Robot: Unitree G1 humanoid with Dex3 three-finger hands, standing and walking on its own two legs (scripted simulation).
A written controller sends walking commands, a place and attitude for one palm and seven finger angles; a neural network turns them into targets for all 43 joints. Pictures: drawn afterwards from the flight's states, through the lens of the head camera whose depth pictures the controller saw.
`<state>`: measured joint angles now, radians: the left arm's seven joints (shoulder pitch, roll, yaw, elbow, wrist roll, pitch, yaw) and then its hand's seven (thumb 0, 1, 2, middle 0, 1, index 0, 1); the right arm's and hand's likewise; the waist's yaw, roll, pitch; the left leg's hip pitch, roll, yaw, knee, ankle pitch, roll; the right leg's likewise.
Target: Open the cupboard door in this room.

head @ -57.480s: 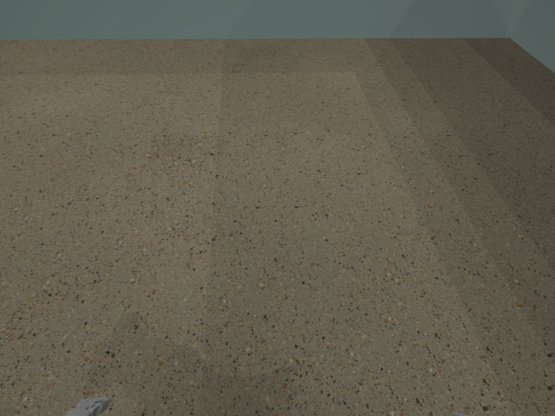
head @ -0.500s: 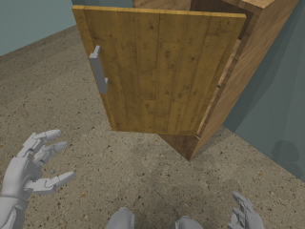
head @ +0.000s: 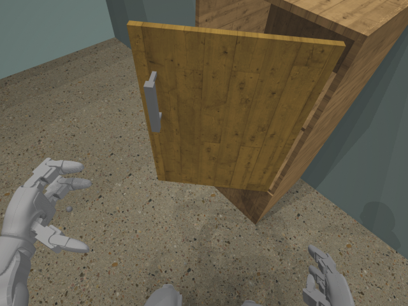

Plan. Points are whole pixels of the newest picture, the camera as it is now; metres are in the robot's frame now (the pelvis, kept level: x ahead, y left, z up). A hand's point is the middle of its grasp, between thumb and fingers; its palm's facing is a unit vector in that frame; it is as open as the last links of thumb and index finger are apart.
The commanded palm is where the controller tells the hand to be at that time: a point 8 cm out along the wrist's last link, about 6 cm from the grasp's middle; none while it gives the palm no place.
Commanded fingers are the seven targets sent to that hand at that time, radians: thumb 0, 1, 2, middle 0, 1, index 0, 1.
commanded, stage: raise the hand with hooked fingers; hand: left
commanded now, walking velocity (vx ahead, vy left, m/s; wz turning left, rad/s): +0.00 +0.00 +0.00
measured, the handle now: (155, 103) +0.54 +0.16 +0.06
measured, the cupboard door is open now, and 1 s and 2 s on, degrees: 41 41 41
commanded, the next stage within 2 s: move the hooked fingers beside the handle in 0.76 s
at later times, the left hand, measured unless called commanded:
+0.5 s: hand (71, 186) +0.30 +0.26 +0.07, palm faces -0.02 -1.00 -0.03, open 14.0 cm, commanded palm +0.27 +0.31 +0.08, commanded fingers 0.00 -0.50 0.30 -0.30 -1.20 -0.30 -1.20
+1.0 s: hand (75, 183) +0.30 +0.26 +0.08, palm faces +0.01 -1.00 -0.03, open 14.0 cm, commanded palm +0.29 +0.30 +0.08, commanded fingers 0.00 -0.50 0.30 -0.30 -1.20 -0.30 -1.20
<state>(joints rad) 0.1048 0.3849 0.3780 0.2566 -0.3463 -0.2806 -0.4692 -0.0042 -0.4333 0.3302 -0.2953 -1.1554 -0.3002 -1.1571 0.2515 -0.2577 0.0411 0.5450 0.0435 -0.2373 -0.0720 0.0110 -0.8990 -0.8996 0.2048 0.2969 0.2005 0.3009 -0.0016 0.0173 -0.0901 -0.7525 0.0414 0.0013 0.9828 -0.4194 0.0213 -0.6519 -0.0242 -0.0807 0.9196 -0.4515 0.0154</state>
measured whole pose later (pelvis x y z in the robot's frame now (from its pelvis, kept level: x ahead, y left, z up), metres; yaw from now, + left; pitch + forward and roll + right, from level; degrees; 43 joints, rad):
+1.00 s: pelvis +0.01 -0.02 +0.01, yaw +0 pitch +11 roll -2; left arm -0.08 0.42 0.44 0.49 -0.36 -0.29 -0.54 -0.01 -0.50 0.30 -0.30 -1.20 -0.31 -1.20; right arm 0.27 -0.28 0.03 0.59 0.05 -0.20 -0.10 0.01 -0.90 -0.90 0.20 0.30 0.20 0.30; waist -0.01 0.03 -0.08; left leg -0.70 0.05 0.00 0.90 -0.39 0.00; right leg -0.62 -0.01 -0.08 0.87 -0.44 0.00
